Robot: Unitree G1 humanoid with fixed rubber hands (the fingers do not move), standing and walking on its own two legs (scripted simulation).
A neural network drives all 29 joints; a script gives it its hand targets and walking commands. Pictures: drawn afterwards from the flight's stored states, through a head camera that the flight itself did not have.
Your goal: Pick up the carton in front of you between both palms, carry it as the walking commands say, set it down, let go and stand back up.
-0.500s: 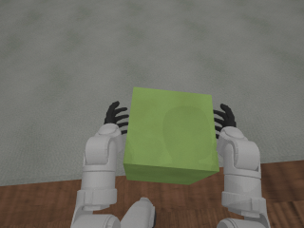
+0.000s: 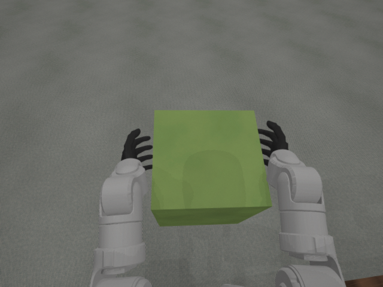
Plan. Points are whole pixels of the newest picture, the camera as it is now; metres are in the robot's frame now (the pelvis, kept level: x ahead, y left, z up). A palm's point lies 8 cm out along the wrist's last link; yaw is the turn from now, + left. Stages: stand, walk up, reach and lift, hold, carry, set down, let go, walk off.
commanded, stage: carry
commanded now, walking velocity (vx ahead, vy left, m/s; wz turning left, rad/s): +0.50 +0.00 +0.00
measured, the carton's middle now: (201, 174) +0.35 +0.01 +0.02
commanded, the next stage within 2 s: none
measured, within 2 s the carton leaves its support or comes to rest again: neither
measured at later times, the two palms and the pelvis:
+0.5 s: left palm (155, 104) +0.75 +0.17 -0.09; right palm (231, 104) +0.75 -0.12 -0.08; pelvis +0.41 +0.03 -0.17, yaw +0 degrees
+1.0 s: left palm (166, 55) +1.07 +0.15 -0.05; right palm (226, 49) +1.10 -0.13 -0.03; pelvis +0.76 -0.01 -0.13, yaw +2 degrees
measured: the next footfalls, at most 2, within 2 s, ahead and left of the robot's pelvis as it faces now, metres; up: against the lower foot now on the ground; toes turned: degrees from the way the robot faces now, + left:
left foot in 0.38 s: +0.53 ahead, +0.10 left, -0.15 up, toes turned +2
right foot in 0.80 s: +0.83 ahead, -0.08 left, -0.15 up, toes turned -5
